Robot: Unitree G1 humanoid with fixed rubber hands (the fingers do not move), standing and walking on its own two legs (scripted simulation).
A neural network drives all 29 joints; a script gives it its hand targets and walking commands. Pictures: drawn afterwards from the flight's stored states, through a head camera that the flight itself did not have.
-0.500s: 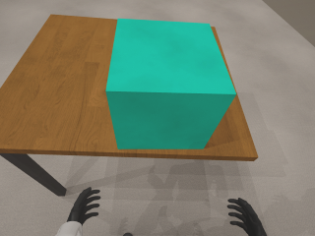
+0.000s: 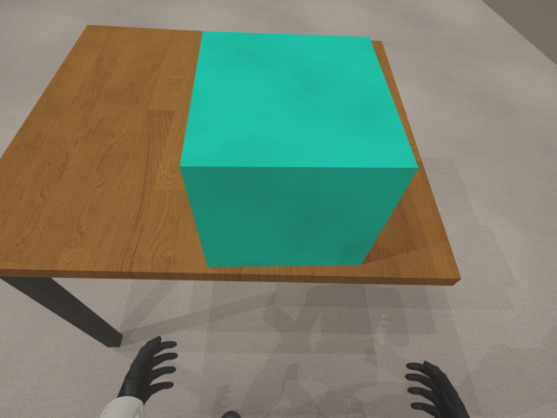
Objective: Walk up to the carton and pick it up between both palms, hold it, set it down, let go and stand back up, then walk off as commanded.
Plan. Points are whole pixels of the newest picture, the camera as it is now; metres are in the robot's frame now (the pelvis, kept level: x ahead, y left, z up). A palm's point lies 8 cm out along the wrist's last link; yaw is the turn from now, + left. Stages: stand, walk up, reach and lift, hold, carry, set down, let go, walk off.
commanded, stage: let go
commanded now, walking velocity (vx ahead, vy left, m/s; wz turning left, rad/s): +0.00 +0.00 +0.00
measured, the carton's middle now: (286, 154) +0.51 +0.02 +0.05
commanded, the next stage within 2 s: stand in 0.04 s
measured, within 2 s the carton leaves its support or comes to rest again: neither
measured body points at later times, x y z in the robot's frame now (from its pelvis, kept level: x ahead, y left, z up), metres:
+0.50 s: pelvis -0.02 +0.02 -0.01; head -0.02 +0.05 +0.44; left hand +0.06 +0.27 -0.15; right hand +0.09 -0.22 -0.12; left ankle +0.04 +0.13 -0.74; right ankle -0.06 -0.08 -0.74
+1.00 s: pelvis -0.05 +0.03 -0.01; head -0.07 +0.05 +0.44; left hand -0.02 +0.29 -0.16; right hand +0.03 -0.22 -0.13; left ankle +0.04 +0.13 -0.74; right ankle -0.06 -0.08 -0.74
